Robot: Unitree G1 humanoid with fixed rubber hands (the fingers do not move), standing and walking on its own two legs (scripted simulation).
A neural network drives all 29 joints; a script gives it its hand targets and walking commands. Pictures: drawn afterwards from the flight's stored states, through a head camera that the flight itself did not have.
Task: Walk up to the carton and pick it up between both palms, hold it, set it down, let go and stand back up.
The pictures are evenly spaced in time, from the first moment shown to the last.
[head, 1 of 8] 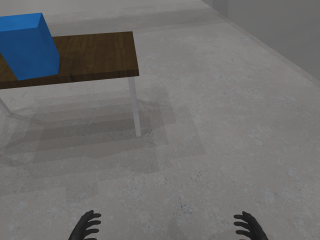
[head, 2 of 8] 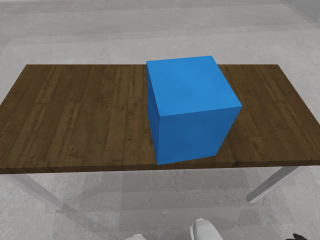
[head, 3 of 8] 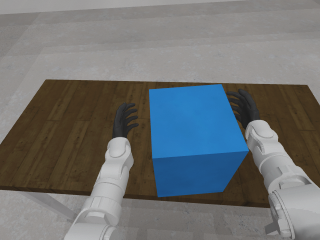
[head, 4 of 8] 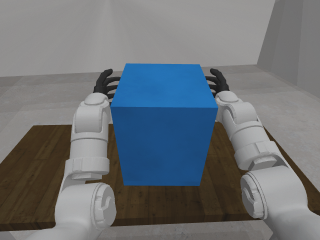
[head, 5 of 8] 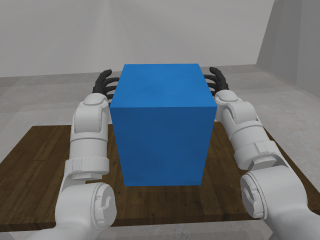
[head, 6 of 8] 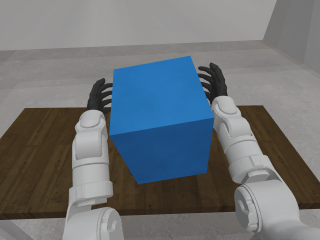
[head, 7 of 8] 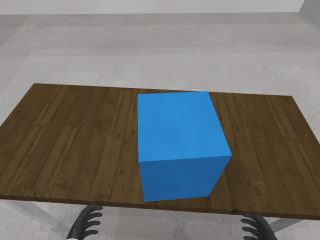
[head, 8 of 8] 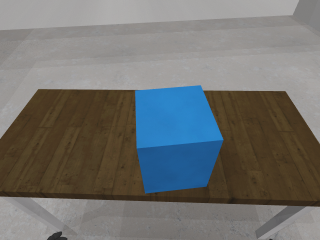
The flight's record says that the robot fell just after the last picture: no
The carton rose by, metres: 0.22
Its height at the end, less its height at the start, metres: +0.00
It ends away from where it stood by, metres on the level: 0.01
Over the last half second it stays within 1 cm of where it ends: yes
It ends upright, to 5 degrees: yes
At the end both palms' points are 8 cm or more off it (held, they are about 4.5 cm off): yes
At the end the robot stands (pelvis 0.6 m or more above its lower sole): yes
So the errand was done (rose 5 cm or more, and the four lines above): yes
